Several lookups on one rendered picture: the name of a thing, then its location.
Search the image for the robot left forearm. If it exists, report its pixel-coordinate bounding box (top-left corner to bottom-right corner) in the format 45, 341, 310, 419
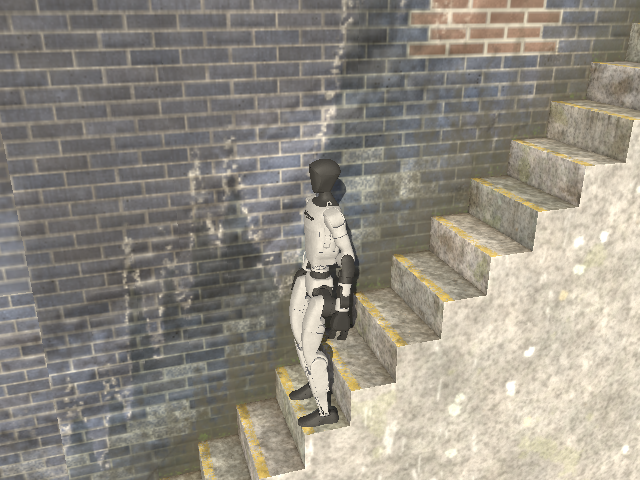
335, 254, 355, 312

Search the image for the left robot upper arm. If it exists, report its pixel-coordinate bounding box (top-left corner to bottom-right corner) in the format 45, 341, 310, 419
323, 207, 355, 267

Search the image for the left robot hand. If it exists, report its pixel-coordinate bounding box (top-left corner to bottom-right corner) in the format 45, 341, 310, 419
325, 311, 350, 340

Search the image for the humanoid robot head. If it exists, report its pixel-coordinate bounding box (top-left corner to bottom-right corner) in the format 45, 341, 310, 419
309, 159, 341, 207

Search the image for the right robot upper arm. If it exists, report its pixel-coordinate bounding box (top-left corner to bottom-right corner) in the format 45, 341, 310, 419
305, 193, 319, 205

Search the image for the robot right thigh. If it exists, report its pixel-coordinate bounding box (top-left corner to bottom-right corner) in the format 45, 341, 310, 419
289, 275, 311, 347

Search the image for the right robot hand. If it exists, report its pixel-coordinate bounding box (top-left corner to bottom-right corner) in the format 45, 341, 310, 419
291, 268, 307, 290

